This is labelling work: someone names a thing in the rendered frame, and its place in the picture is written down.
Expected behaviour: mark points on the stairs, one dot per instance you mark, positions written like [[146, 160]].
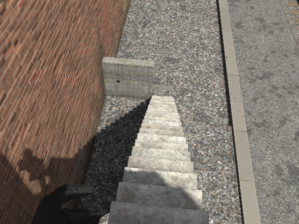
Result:
[[158, 185]]

